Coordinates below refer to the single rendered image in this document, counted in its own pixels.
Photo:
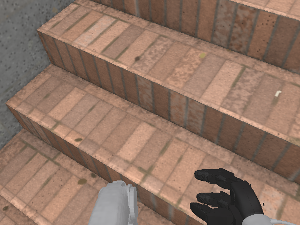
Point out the robot right hand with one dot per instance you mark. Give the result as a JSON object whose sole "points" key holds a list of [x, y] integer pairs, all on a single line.
{"points": [[229, 209]]}

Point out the robot right forearm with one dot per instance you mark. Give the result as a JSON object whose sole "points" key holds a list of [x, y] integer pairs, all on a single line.
{"points": [[257, 219]]}

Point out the robot left thigh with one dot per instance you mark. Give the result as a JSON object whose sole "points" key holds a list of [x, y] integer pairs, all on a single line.
{"points": [[116, 204]]}

